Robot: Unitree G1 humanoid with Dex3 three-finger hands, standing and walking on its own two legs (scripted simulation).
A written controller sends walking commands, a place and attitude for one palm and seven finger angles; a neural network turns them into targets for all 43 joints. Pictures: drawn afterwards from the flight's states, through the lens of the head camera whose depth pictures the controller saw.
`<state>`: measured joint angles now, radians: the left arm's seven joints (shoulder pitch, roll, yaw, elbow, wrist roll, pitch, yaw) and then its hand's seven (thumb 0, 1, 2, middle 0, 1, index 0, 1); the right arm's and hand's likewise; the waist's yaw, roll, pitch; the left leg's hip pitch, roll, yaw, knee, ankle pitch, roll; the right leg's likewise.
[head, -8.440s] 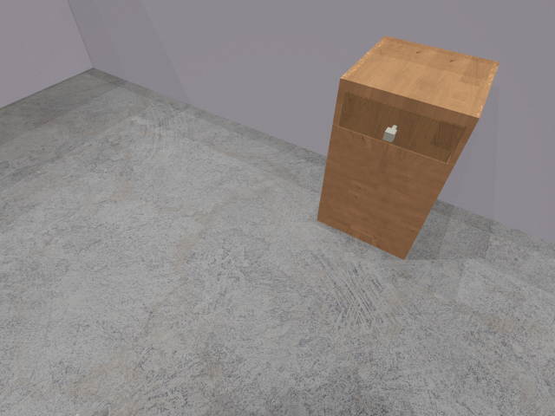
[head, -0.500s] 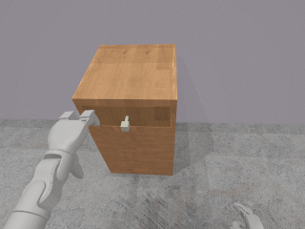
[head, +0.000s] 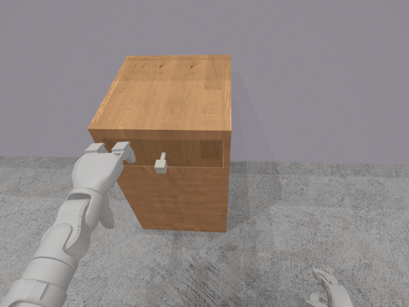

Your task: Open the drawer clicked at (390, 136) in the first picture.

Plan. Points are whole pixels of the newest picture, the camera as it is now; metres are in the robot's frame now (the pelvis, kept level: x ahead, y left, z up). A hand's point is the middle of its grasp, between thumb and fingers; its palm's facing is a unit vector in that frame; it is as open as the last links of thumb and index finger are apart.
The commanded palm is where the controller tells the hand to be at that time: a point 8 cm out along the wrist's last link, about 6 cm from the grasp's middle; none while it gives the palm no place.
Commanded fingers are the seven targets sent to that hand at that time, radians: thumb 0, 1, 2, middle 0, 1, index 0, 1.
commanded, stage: move the hooked fingers above the handle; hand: left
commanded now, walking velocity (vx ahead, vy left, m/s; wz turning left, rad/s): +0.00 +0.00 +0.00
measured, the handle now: (162, 162) +0.55 +0.21 -0.14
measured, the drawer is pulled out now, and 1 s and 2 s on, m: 0.00 0.00 0.00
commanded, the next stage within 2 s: lower the fingers behind the handle in 1.90 s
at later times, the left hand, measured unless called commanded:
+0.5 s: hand (129, 171) +0.41 +0.24 -0.01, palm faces -0.04 -0.04 -1.00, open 13.8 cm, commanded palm +0.39 +0.24 +0.05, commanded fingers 0.00 -0.50 0.30 -0.30 -1.20 -0.30 -1.20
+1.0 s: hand (146, 167) +0.46 +0.22 -0.06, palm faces -0.06 -0.02 -1.00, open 13.8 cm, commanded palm +0.46 +0.21 +0.00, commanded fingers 0.00 -0.50 0.30 -0.30 -1.20 -0.30 -1.20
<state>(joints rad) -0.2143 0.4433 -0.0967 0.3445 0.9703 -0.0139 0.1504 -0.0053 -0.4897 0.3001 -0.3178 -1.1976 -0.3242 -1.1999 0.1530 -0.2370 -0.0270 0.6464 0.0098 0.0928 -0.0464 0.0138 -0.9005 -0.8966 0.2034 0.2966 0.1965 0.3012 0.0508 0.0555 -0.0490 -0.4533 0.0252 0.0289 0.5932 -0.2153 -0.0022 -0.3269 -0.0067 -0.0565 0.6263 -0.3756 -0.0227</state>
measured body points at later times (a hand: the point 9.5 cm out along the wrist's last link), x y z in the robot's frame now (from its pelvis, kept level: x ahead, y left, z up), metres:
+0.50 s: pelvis +0.02 +0.01 -0.02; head +0.07 -0.01 +0.43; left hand +0.41 +0.24 +0.05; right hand +0.09 -0.26 -0.15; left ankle +0.05 +0.13 -0.73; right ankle -0.03 -0.10 -0.73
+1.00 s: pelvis +0.00 +0.01 -0.05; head +0.09 +0.01 +0.39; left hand +0.46 +0.22 +0.00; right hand +0.02 -0.26 -0.18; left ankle +0.05 +0.13 -0.73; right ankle -0.03 -0.10 -0.73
